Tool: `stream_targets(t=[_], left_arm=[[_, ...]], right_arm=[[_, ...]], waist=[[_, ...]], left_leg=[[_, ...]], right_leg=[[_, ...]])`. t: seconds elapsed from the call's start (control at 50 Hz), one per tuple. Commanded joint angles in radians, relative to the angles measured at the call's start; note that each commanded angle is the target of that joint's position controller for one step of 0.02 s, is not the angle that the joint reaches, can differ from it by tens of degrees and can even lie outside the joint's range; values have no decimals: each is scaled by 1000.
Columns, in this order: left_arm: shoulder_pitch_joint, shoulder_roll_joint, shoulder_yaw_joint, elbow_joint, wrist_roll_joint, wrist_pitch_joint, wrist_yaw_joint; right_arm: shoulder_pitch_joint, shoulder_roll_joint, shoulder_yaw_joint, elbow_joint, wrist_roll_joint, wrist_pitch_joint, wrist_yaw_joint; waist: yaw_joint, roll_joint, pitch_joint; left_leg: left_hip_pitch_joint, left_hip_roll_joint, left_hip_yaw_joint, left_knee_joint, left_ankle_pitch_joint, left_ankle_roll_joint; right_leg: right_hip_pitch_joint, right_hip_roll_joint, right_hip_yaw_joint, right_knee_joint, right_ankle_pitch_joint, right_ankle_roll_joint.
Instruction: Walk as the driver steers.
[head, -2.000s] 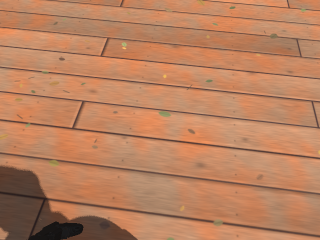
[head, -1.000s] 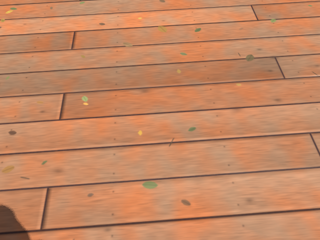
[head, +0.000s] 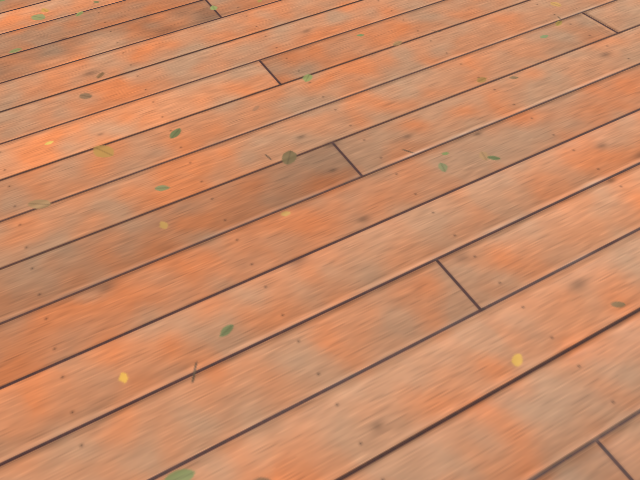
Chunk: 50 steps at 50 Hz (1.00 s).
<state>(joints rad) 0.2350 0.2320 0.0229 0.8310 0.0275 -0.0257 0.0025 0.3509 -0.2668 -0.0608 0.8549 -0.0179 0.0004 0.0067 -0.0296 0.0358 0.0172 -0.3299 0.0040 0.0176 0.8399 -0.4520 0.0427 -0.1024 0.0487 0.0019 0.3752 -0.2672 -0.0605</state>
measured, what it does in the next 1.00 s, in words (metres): walks ahead, turning left: left foot, then right foot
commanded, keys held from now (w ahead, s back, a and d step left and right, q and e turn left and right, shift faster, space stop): q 0.98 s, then no key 0.02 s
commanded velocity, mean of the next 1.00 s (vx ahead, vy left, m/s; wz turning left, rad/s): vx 0.04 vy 0.00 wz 0.47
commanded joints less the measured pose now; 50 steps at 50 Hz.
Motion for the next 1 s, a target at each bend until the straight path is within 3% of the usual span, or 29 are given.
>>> stream_targets(t=[0.02, 0.06, 0.14, 0.22, 0.28, 0.3, 0.32, 0.34, 0.36, 0.38, 0.4, 0.42, 0.46, 0.5, 0.58, 0.64, 0.72, 0.76, 0.8, 0.82, 0.84, 0.86, 0.88, 0.9, 0.94, 1.0], left_arm=[[29, 117, 21, -20, -4, -21, 22], [28, 125, 21, -13, -9, -23, 26], [35, 126, 21, 2, -15, -11, 37], [53, 153, 32, 20, -12, -1, 39], [28, 179, 45, 17, -16, 7, 41], [11, 182, 47, 13, -20, 9, 41], [23, 184, 48, 3, -19, 6, 38], [57, 78, 24, -57, -20, 11, 26], [43, 118, 28, -47, 9, 31, 25], [20, 124, 31, -49, 0, 38, 24], [-19, 131, 31, -51, -4, 35, 25], [-37, 138, 35, -54, 0, 35, 27], [11, 131, 33, -40, 12, 51, 21], [23, 114, 29, -43, 3, 62, 20], [-45, 121, 32, -75, -1, 75, 26], [-79, 126, 33, -94, -5, 69, 29], [-79, 127, 31, -109, -18, 52, 36], [-44, 129, 29, -110, -26, 43, 41], [35, 126, 29, -97, -28, 30, 50], [63, 160, 37, -94, -20, 23, 59], [35, 264, 58, -118, -3, 24, 67], [-69, 303, 66, -147, 11, 28, 60], [-65, 230, 49, -151, 9, 29, 54], [-102, 175, 33, -158, 0, 26, 49], [-131, 155, 27, -174, -3, 25, 47], [-39, 159, 32, -160, 0, 27, 42]], right_arm=[[-15, -89, -22, -41, 1, -11, 3], [-7, -80, -24, -33, -3, -2, 7], [-116, -42, -10, -76, -8, 16, 19], [-158, -34, -1, -109, -7, 20, 30], [-104, -60, -10, -109, -10, 16, 27], [-32, -66, -17, -92, -15, 7, 22], [45, -130, -35, -86, -24, -7, 12], [29, -282, -70, -113, -14, -9, 3], [89, -258, -71, -92, 43, -1, 6], [18, -214, -61, -100, 36, 8, 1], [-57, -154, -44, -112, 25, 18, -5], [-118, -125, -33, -127, 19, 26, -11], [-144, -119, -30, -132, 10, 30, -13], [-130, -146, -38, -129, 8, 24, -6], [-119, -170, -50, -133, 2, 35, -5], [-115, -176, -55, -136, -4, 41, -3], [-126, -178, -61, -141, -9, 43, 1], [-143, -177, -62, -142, -7, 45, 5], [-178, -171, -62, -144, 5, 50, 6], [-180, -148, -55, -150, 16, 48, 2], [-146, -84, -40, -168, 30, 43, 0], [-136, -126, -52, -157, 6, 37, -10], [-143, -180, -66, -145, -17, 36, -9], [-115, -168, -68, -127, -14, 39, -2], [-65, -150, -64, -102, -12, 57, 16], [-125, -133, -50, -121, 0, 67, 31]], waist=[[27, -156, 47], [13, -151, 18], [38, -158, 49], [52, -163, 33], [21, -140, -8], [-23, -99, -50], [-69, 0, -115], [-11, 238, -183], [-49, 124, -282], [-19, 76, -154], [-4, 12, -41], [19, 5, -6], [42, 35, -37], [43, 27, -69], [11, 69, -53], [-2, 72, -44], [-3, 82, -57], [11, 93, -64], [58, 88, -64], [67, 38, -59], [34, -173, -68], [21, -246, 2], [11, -138, 0], [-19, -104, -1], [-32, -160, -17], [29, -163, -26]], left_leg=[[-230, 6, -55, 130, 66, -10], [-200, -19, -43, 160, 126, -26], [-214, 5, 8, 32, 201, -48], [-130, -7, 59, -112, 207, -9], [-22, -45, 82, -207, 163, 42], [83, -63, 79, -299, 240, 65], [238, 28, -74, -405, 482, 115], [427, 353, -534, -436, 917, 293], [389, 381, -599, -475, 847, 370], [293, 346, -517, -493, 689, 357], [187, 284, -437, -532, 572, 310], [140, 220, -386, -556, 485, 256], [99, 153, -316, -554, 531, 219], [106, 136, -310, -547, 519, 205], [89, 124, -389, -591, 201, 196], [82, 123, -448, -593, 131, 190], [90, 117, -510, -561, 214, 178], [88, 110, -544, -543, 283, 160], [32, 69, -541, -511, 266, 104], [-40, 13, -500, -462, 149, 46], [-166, -109, -337, -258, -37, -20], [-263, -205, -141, -28, -93, -37], [-206, -123, -155, 127, -65, -46], [-183, -118, -150, 201, -16, -47], [-206, -111, -120, 328, 43, -67], [-256, -89, -84, 297, 41, -101]], right_leg=[[140, -269, 130, -131, 670, -109], [114, -255, 45, -102, 813, -98], [77, -260, -30, -81, 792, -108], [74, -276, -55, -3, 823, -109], [66, -278, -64, 162, 884, -86], [31, -252, -93, 305, 845, -61], [-88, -193, -130, 535, 586, -2], [-410, 23, -165, 874, -312, 58], [-387, 6, 36, 953, -397, 52], [-432, -28, 50, 972, -336, 53], [-454, -59, 49, 907, -258, 57], [-443, -76, 49, 828, -199, 61], [-368, -61, 30, 753, -148, 78], [-350, -49, 26, 672, -143, 93], [-375, -44, 41, 553, -120, 109], [-370, -35, 53, 491, -115, 108], [-305, -5, 61, 388, -139, 87], [-235, 15, 63, 289, -150, 66], [-91, 26, 56, 66, -64, 40], [1, -42, 112, -80, -40, 22], [66, -287, 377, -192, -168, -54], [-48, -433, 526, -223, -75, -145], [-105, -418, 443, -169, 94, -171], [-120, -352, 332, -136, 204, -150], [-63, -266, 179, -92, 352, -116], [46, -260, 116, -45, 523, -132]])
